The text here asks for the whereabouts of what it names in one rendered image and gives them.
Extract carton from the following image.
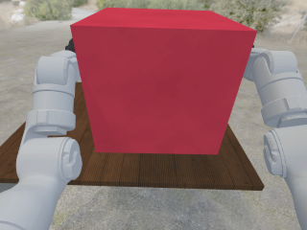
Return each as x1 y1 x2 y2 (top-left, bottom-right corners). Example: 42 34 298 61
70 8 257 155

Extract left robot hand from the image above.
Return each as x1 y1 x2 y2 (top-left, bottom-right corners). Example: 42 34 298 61
65 38 76 54

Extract table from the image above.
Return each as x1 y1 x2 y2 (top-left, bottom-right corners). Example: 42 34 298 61
0 81 265 193

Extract robot left forearm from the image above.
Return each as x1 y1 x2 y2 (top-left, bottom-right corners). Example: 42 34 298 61
15 50 81 178

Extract robot right forearm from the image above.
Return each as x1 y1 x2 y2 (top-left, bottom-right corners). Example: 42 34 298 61
243 48 307 128

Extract left robot upper arm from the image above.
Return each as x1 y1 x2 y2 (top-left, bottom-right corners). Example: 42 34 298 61
0 137 83 230

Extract right robot upper arm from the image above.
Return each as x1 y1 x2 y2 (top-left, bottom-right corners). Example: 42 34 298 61
263 125 307 230

